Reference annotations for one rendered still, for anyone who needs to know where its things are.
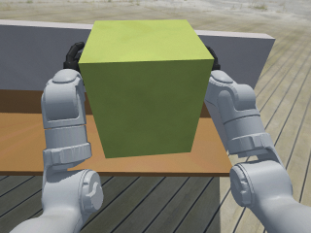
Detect right robot forearm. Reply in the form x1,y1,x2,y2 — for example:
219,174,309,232
204,70,294,194

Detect left robot forearm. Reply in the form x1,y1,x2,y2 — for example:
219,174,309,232
41,69,92,210

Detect right robot hand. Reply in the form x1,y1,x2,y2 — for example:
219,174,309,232
205,46,221,71

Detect carton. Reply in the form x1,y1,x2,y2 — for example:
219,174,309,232
78,19,215,159

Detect table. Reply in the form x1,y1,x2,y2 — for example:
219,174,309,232
0,89,232,178

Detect left robot hand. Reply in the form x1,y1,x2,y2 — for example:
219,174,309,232
63,42,85,85

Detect right robot upper arm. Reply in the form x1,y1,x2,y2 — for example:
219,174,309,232
229,157,311,233

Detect left robot upper arm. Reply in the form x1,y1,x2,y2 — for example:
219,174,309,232
9,169,104,233

